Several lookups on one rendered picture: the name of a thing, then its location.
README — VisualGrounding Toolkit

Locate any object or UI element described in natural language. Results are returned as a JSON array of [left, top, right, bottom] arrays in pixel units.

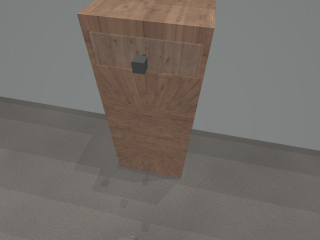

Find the handle
[[131, 54, 148, 75]]

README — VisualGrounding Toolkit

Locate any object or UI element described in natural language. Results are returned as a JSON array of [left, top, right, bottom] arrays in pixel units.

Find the cabinet
[[77, 0, 216, 178]]

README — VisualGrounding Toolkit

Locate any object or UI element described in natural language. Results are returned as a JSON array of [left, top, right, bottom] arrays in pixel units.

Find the drawer
[[89, 31, 203, 78]]

